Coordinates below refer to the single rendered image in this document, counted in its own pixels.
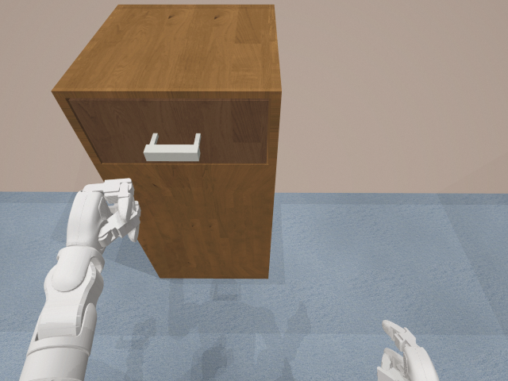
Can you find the robot right hand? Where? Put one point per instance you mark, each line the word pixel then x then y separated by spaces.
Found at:
pixel 415 365

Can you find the robot left hand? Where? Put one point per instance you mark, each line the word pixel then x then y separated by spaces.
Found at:
pixel 90 212

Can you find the cabinet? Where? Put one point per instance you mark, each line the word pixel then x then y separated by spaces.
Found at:
pixel 197 221

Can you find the left robot forearm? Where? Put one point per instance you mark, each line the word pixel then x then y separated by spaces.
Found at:
pixel 63 337

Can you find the drawer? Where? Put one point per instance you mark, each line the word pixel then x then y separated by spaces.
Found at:
pixel 233 130

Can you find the handle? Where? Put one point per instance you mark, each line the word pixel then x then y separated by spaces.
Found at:
pixel 172 152

